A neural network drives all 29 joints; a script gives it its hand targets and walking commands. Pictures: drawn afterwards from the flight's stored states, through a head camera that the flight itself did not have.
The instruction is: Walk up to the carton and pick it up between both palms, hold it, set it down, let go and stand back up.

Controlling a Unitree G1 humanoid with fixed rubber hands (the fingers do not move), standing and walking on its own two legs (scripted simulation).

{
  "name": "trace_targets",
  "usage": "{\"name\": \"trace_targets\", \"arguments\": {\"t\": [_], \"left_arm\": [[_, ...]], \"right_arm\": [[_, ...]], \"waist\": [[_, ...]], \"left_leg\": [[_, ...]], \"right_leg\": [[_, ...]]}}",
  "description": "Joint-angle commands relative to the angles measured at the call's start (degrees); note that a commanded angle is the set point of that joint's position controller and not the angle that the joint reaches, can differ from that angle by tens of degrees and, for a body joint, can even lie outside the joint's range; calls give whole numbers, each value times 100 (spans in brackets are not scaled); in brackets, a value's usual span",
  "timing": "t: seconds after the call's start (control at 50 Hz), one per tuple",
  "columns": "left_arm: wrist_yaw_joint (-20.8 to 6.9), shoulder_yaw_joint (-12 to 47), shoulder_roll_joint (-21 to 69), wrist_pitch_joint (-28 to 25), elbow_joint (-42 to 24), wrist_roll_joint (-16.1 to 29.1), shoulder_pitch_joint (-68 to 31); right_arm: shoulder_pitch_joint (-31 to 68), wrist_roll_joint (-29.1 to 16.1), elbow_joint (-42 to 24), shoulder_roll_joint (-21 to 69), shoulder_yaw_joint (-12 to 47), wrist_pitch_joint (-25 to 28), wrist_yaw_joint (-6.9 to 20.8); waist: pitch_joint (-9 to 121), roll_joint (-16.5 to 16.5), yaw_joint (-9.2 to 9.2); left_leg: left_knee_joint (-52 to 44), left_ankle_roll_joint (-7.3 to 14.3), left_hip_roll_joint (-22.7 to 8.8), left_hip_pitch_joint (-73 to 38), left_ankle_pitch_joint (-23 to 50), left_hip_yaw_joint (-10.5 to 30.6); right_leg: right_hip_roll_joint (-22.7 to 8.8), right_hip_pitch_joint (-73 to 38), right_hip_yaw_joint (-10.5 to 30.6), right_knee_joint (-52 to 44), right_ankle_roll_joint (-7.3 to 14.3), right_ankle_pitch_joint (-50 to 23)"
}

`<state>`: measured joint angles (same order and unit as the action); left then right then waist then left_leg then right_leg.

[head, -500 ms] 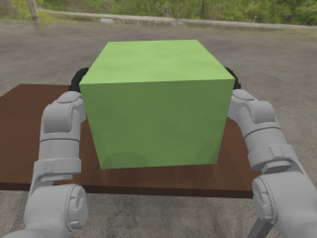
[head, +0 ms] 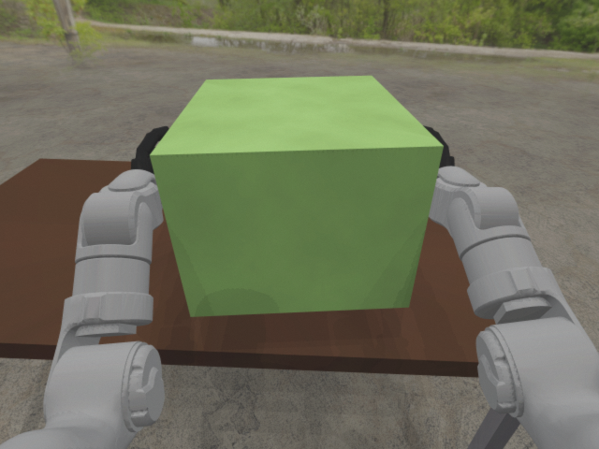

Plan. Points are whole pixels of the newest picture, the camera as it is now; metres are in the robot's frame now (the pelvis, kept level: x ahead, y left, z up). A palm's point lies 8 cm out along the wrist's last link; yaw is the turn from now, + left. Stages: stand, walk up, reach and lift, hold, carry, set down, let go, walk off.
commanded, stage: hold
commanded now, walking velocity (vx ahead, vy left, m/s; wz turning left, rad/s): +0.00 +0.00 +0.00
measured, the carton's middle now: (294, 178) +0.44 +0.01 +0.23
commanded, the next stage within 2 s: none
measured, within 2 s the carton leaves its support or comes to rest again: neither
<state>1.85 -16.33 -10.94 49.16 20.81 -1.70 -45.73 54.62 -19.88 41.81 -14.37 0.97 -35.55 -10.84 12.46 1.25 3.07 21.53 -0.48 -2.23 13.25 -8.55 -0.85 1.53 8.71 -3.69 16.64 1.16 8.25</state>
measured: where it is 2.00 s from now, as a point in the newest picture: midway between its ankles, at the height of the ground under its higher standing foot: outside the picture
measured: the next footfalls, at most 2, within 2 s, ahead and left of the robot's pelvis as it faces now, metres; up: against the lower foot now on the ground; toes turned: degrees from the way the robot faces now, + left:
none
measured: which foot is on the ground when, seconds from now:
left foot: down 0.00-1.00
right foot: down 0.00-1.00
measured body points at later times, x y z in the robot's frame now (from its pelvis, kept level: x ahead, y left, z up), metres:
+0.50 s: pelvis +0.00 +0.00 +0.00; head -0.08 +0.01 +0.44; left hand +0.38 +0.19 +0.26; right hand +0.39 -0.18 +0.26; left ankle +0.03 +0.12 -0.75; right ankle +0.01 -0.11 -0.75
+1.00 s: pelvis +0.00 +0.00 +0.00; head -0.08 +0.01 +0.44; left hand +0.38 +0.19 +0.26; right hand +0.39 -0.18 +0.26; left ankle +0.03 +0.12 -0.75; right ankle +0.01 -0.11 -0.75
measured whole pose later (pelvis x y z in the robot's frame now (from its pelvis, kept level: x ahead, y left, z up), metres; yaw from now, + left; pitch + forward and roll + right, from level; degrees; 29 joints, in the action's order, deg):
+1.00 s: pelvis +0.00 +0.00 +0.00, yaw +0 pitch +0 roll -1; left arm 2.0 -16.6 -10.5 49.4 19.5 -2.0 -45.2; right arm 54.0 -20.2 40.9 -14.5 1.1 -35.9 -10.8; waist 12.2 1.5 3.1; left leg 21.8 -0.4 -2.2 13.1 -8.8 -0.9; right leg 1.5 8.5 -3.4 16.6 1.0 8.3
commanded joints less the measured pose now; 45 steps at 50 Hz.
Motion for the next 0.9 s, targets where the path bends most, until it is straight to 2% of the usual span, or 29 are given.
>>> {"name": "trace_targets", "arguments": {"t": [0.0, 0.88], "left_arm": [[-784, 2506, 3574, -591, -1683, 1107, -5635], [-763, 2575, 3634, -553, -1732, 1110, -5576]], "right_arm": [[5460, -1180, -2490, 4065, 1338, 310, 877], [5453, -1182, -2591, 4031, 1353, 304, 905]], "waist": [[2364, 171, 27], [2357, 190, 37]], "left_leg": [[-138, -52, 355, -933, 1116, 299], [-130, -77, 335, -952, 1109, 305]], "right_leg": [[213, -713, 516, -96, -239, -1421], [233, -687, 505, -97, -218, -1397]]}}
